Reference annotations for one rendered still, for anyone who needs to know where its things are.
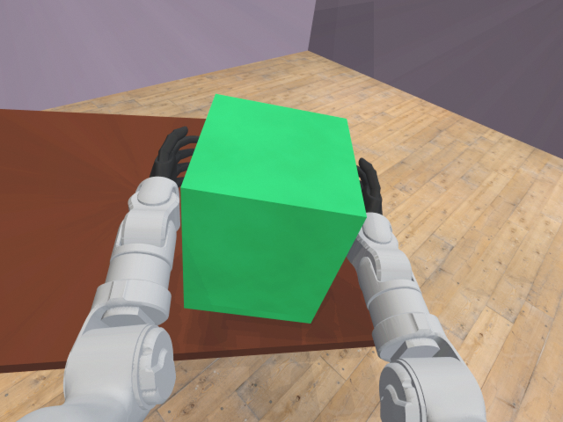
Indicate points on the robot right forearm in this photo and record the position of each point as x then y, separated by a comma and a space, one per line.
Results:
403, 326

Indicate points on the robot right hand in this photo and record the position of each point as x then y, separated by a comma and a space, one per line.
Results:
370, 187

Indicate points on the right robot upper arm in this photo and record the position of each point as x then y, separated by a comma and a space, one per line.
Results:
435, 389

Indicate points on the left robot upper arm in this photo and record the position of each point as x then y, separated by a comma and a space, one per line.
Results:
115, 374

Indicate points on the robot left forearm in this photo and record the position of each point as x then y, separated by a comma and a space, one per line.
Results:
136, 288

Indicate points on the table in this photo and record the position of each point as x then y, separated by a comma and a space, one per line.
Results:
65, 182

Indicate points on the robot left hand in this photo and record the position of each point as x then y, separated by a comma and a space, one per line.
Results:
166, 164

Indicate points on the carton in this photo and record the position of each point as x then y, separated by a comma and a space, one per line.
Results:
271, 204

